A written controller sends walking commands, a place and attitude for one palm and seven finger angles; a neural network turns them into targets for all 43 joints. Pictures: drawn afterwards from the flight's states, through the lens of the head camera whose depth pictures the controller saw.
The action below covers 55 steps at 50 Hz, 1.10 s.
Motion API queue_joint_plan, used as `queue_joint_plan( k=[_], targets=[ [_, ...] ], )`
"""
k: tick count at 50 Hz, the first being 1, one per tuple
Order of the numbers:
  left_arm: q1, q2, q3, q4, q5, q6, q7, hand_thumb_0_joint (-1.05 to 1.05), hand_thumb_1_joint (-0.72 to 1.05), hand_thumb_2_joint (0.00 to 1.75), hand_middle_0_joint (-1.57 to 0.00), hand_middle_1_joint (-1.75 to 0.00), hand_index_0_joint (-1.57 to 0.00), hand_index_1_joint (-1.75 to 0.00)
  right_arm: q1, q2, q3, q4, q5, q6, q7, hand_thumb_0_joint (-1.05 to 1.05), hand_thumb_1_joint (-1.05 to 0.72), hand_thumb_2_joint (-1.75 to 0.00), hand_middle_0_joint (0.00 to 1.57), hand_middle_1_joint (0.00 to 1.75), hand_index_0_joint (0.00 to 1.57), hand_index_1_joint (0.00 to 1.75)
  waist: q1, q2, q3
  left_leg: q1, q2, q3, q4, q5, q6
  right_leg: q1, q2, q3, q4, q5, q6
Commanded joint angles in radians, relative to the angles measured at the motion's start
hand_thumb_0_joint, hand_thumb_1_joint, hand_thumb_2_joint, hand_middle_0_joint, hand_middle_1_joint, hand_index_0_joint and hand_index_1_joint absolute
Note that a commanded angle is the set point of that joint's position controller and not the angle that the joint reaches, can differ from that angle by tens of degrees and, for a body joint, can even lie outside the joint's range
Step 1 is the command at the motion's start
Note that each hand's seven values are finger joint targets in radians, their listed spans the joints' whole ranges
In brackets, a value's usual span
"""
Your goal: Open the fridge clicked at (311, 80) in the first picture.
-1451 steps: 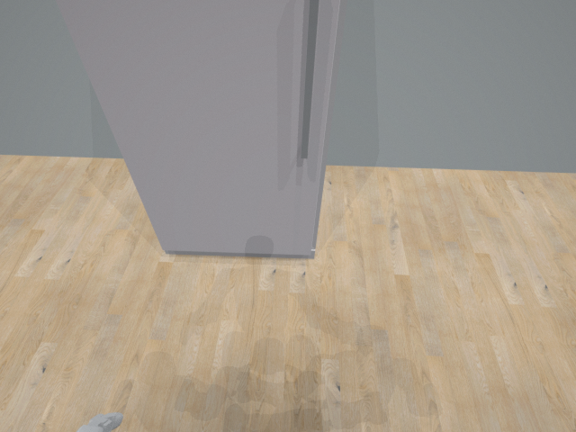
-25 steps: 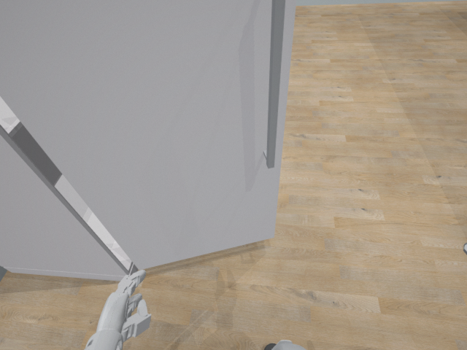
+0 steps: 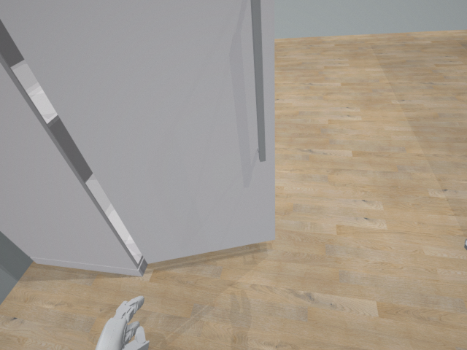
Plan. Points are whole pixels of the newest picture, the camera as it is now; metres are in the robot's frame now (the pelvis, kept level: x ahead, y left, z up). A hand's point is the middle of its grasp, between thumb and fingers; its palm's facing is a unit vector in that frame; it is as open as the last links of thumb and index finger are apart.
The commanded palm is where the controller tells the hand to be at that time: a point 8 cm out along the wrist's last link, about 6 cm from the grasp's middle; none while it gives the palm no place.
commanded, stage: stop stepping back and stand still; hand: right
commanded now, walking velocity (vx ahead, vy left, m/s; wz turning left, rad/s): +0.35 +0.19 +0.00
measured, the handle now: (257, 85) +0.73 -0.07 +0.14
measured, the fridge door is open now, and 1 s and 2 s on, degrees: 71 71 71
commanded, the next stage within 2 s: let the arm hang, fingers relaxed in 0.62 s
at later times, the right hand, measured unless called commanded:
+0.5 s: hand out of the picture +0.14 -0.35 +0.18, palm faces +0.49 +0.80 -0.36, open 7.4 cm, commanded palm +0.06 -0.37 +0.20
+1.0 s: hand out of the picture +0.04 -0.22 -0.15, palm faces +0.07 +0.99 -0.14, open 7.2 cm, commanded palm none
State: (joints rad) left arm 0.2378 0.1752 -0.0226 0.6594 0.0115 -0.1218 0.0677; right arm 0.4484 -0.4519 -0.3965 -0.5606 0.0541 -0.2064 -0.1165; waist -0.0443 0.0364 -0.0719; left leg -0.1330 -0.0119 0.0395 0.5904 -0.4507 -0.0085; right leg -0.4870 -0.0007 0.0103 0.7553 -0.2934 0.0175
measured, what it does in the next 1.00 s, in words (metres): steps on the spot: left foot, then right foot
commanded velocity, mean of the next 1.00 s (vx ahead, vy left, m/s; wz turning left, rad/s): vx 0.08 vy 0.08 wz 0.00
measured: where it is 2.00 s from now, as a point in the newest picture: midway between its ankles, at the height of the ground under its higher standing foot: outside the picture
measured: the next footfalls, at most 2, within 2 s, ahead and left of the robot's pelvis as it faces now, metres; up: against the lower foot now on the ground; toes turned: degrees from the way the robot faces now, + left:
left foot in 0.20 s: +0.00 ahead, +0.06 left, +0.00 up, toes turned -5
right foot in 0.38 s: -0.03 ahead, -0.17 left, +0.00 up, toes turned -8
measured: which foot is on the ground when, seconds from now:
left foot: down 0.00-0.00, up 0.02-0.18, down 0.20-1.00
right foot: down 0.00-0.16, up 0.18-0.36, down 0.38-1.00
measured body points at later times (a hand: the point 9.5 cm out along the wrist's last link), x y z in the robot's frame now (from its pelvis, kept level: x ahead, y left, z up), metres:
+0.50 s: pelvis -0.07 -0.07 +0.01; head -0.09 -0.10 +0.46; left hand +0.06 +0.17 -0.07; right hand +0.11 -0.39 +0.20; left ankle -0.06 +0.04 -0.68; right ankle -0.05 -0.19 -0.71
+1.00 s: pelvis -0.05 -0.06 +0.00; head -0.02 -0.06 +0.45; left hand +0.05 +0.19 -0.13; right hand +0.03 -0.27 -0.14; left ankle -0.04 +0.06 -0.72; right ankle -0.04 -0.18 -0.71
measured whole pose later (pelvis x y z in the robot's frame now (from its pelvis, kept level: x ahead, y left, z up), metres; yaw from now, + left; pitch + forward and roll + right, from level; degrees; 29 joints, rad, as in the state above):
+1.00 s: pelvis -0.05 -0.06 +0.00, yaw -5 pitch +1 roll -2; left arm 0.21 0.23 -0.01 0.82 0.04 0.02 0.01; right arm 0.24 -0.14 -0.01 0.77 0.00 0.06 0.00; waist 0.05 0.03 0.05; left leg -0.37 0.03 -0.03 0.72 -0.36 -0.01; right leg -0.37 -0.01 -0.08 0.70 -0.34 0.00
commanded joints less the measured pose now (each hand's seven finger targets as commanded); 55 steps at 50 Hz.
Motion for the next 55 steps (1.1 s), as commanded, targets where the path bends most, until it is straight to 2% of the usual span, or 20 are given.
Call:
queue_joint_plan(
  k=[1, 4, 7, 9, 10, 11, 14, 17, 19, 22, 28, 32, 35, 36, 37, 40, 42, 47, 49, 55],
  targets=[
    [-0.118, 0.156, 0.038, -0.165, -0.011, -0.079, 0.026, 0.0, 0.9, 0.9, -0.2, -0.3, -0.2, -0.3, -0.247, -0.178, -0.117, -0.138, 0.006, -0.028, -0.027, 0.0, -0.9, -0.9, 0.2, 0.3, 0.2, 0.3, 0.064, -0.484, 0.095, -0.295, -0.089, -0.015, 0.31, -0.171, 0.026, 0.128, -0.235, 0.533, -0.725, -0.553, 0.019],
    [-0.146, 0.145, 0.055, -0.189, 0.021, -0.09, -0.004, 0.0, 0.9, 0.9, -0.2, -0.3, -0.2, -0.3, -0.082, -0.24, -0.185, -0.271, 0.013, -0.02, -0.027, 0.0, -0.9, -0.9, 0.2, 0.3, 0.2, 0.3, 0.003, -0.355, -0.008, -0.054, -0.139, 0.044, 0.361, -0.093, 0.06, 0.005, -0.19, 0.365, -0.832, -0.517, 0.224],
    [-0.116, 0.135, 0.067, -0.214, 0.022, -0.07, -0.024, 0.0, 0.9, 0.9, -0.2, -0.3, -0.2, -0.3, 0.205, -0.155, -0.143, -0.237, 0.0, -0.009, -0.027, 0.0, -0.9, -0.9, 0.2, 0.3, 0.2, 0.3, -0.017, -0.252, -0.077, 0.358, -0.131, 0.098, -0.05, -0.108, 0.109, -0.206, -0.066, 0.039, -0.508, -0.353, 0.128],
    [-0.07, 0.138, 0.088, -0.204, -0.014, -0.038, -0.026, 0.0, 0.9, 0.9, -0.2, -0.3, -0.2, -0.3, 0.228, -0.159, -0.18, -0.227, -0.009, 0.004, -0.031, 0.0, -0.9, -0.9, 0.2, 0.3, 0.2, 0.3, 0.005, 0.291, -0.031, -0.01, 0.343, -0.5, -0.407, -0.202, 0.286, -0.215, 0.06, -0.035, 0.391, -0.205, 0.02],
    [-0.081, 0.149, 0.069, -0.188, 0.002, -0.028, -0.025, 0.0, 0.9, 0.9, -0.2, -0.3, -0.2, -0.3, 0.033, -0.195, -0.194, -0.346, 0.01, -0.011, -0.029, 0.0, -0.9, -0.9, 0.2, 0.3, 0.2, 0.3, 0.066, 0.135, 0.028, -0.174, 0.363, -0.41, -0.381, -0.097, 0.31, -0.225, -0.004, 0.024, 0.586, -0.1, 0.021],
    [-0.064, 0.124, 0.051, -0.171, 0.024, -0.034, -0.026, 0.0, 0.9, 0.9, -0.2, -0.3, -0.2, -0.3, -0.053, -0.314, -0.296, -0.277, 0.008, -0.043, -0.041, 0.0, -0.9, -0.9, 0.2, 0.3, 0.2, 0.3, 0.097, 0.088, 0.012, -0.382, 0.372, -0.344, -0.31, -0.046, 0.137, -0.019, -0.121, 0.049, 0.531, -0.136, 0.011],
    [-0.068, 0.147, 0.081, -0.145, 0.002, -0.035, 0.015, 0.0, 0.9, 0.9, -0.2, -0.3, -0.2, -0.3, -0.09, -0.139, -0.148, -0.003, -0.019, -0.004, -0.052, 0.0, -0.9, -0.9, 0.2, 0.3, 0.2, 0.3, 0.072, 0.082, 0.075, -0.376, 0.261, -0.283, -0.36, -0.417, 0.182, 0.057, -0.083, -0.058, 0.195, -0.151, -0.024],
    [-0.053, 0.148, 0.056, -0.124, 0.008, -0.057, 0.04, 0.0, 0.9, 0.9, -0.2, -0.3, -0.2, -0.3, -0.163, -0.118, -0.081, -0.035, -0.036, -0.017, -0.063, 0.0, -0.9, -0.9, 0.2, 0.3, 0.2, 0.3, 0.083, -0.061, 0.071, -0.327, 0.178, -0.135, -0.133, -0.211, 0.148, 0.271, -0.042, -0.127, -0.215, -0.129, -0.04],
    [-0.064, 0.185, 0.063, -0.159, 0.0, -0.076, 0.042, 0.0, 0.9, 0.9, -0.2, -0.3, -0.2, -0.3, -0.16, -0.119, -0.076, -0.112, -0.028, -0.038, -0.064, 0.0, -0.9, -0.9, 0.2, 0.3, 0.2, 0.3, 0.073, -0.377, 0.087, -0.477, -0.009, 0.028, 0.276, -0.077, 0.02, 0.358, -0.301, 0.329, -0.471, -0.162, -0.15],
    [-0.088, 0.158, 0.07, -0.158, 0.023, -0.075, 0.004, 0.0, 0.9, 0.9, -0.2, -0.3, -0.2, -0.3, -0.134, -0.171, -0.134, -0.201, -0.034, -0.062, -0.033, 0.0, -0.9, -0.9, 0.2, 0.3, 0.2, 0.3, 0.073, -0.268, 0.142, -0.416, 0.046, -0.076, 0.497, -0.012, 0.012, 0.097, -0.401, 0.525, -0.625, -0.386, -0.219],
    [-0.071, 0.15, 0.064, -0.188, 0.015, -0.044, -0.012, 0.0, 0.9, 0.9, -0.2, -0.3, -0.2, -0.3, 0.051, -0.164, -0.172, -0.17, -0.035, -0.038, -0.055, 0.0, -0.9, -0.9, 0.2, 0.3, 0.2, 0.3, 0.039, -0.267, 0.026, 0.099, -0.034, 0.099, -0.02, 0.01, 0.039, -0.094, -0.209, 0.057, -0.419, -0.376, -0.067],
    [-0.051, 0.131, 0.062, -0.181, 0.0, -0.032, -0.002, 0.0, 0.9, 0.9, -0.2, -0.3, -0.2, -0.3, -0.053, -0.196, -0.192, -0.081, -0.013, -0.023, -0.07, 0.0, -0.9, -0.9, 0.2, 0.3, 0.2, 0.3, 0.046, 0.153, 0.013, 0.021, 0.354, -0.479, -0.315, 0.094, 0.259, -0.155, -0.042, -0.049, 0.249, -0.17, -0.005],
    [-0.062, 0.126, 0.051, -0.153, 0.001, -0.037, 0.003, 0.0, 0.9, 0.9, -0.2, -0.3, -0.2, -0.3, -0.032, -0.131, -0.134, -0.034, -0.023, -0.015, -0.062, 0.0, -0.9, -0.9, 0.2, 0.3, 0.2, 0.3, 0.059, 0.092, 0.056, -0.153, 0.284, -0.288, -0.216, 0.269, 0.21, 0.052, -0.074, -0.029, 0.052, -0.133, -0.018],
    [-0.025, 0.229, 0.1, 0.066, 0.007, -0.024, -0.089, 0.0, 0.9, 0.9, -0.2, -0.3, -0.2, -0.3, -0.126, 0.101, 0.248, 0.648, -0.117, 0.152, 0.071, 0.0, -0.9, -0.9, 0.2, 0.3, 0.2, 0.3, 0.145, -0.004, 0.101, -0.206, 0.309, 0.027, 0.032, 0.69, 0.127, 0.02, -0.123, -0.071, 0.012, -0.02, -0.013],
    [0.04, 0.187, 0.093, 0.037, 0.002, 0.041, -0.08, 0.0, 0.9, 0.9, -0.2, -0.3, -0.2, -0.3, -0.081, 0.116, 0.268, 0.671, -0.095, 0.223, 0.102, 0.0, -0.9, -0.9, 0.2, 0.3, 0.2, 0.3, 0.127, -0.029, 0.019, -0.274, 0.188, 0.017, 0.125, 0.559, 0.062, 0.197, -0.1, -0.02, -0.079, 0.275, -0.011],
    [0.036, 0.287, 0.084, -0.026, 0.039, 0.076, -0.05, 0.0, 0.9, 0.9, -0.2, -0.3, -0.2, -0.3, -0.141, 0.167, 0.308, 0.743, -0.078, 0.247, 0.111, 0.0, -0.9, -0.9, 0.2, 0.3, 0.2, 0.3, 0.105, -0.073, 0.033, -0.463, 0.03, -0.067, 0.577, -0.16, -0.018, 0.195, -0.416, 0.47, -0.344, 0.622, -0.259],
    [0.039, 0.272, 0.08, -0.003, 0.054, 0.071, -0.034, 0.0, 0.9, 0.9, -0.2, -0.3, -0.2, -0.3, -0.214, 0.153, 0.314, 0.866, -0.076, 0.237, 0.105, 0.0, -0.9, -0.9, 0.2, 0.3, 0.2, 0.3, 0.103, 0.01, -0.008, -0.511, 0.052, -0.135, 0.645, -0.107, -0.03, 0.328, -0.406, 0.434, -0.288, 0.925, -0.293],
    [-0.1, 0.211, 0.054, 0.09, 0.03, 0.118, -0.047, 0.0, 0.9, 0.9, -0.2, -0.3, -0.2, -0.3, -0.123, 0.12, 0.338, 1.245, -0.072, 0.225, 0.112, 0.0, -0.9, -0.9, 0.2, 0.3, 0.2, 0.3, 0.0, -0.155, -0.037, -0.004, 0.03, -0.042, 0.003, 0.216, -0.016, 0.107, -0.176, 0.071, -0.23, 0.342, -0.108],
    [-0.04, 0.121, 0.045, 0.116, 0.006, 0.133, -0.058, 0.0, 0.9, 0.9, -0.2, -0.3, -0.2, -0.3, -0.157, 0.022, 0.339, 1.314, -0.081, 0.197, 0.106, 0.0, -0.9, -0.9, 0.2, 0.3, 0.2, 0.3, 0.055, 0.099, 0.021, -0.095, 0.272, -0.387, -0.269, 0.25, 0.098, 0.059, 0.005, -0.053, -0.081, -0.149, -0.005],
    [0.074, 0.092, 0.062, 0.269, 0.01, 0.134, -0.045, 0.0, 0.9, 0.9, -0.2, -0.3, -0.2, -0.3, -0.273, 0.124, 0.34, 1.441, -0.074, 0.174, 0.088, 0.0, -0.9, -0.9, 0.2, 0.3, 0.2, 0.3, 0.096, 0.047, -0.038, 0.0, 0.207, -0.22, -0.168, 0.683, 0.123, 0.236, -0.038, 0.007, -0.224, 0.062, -0.016]
  ],
)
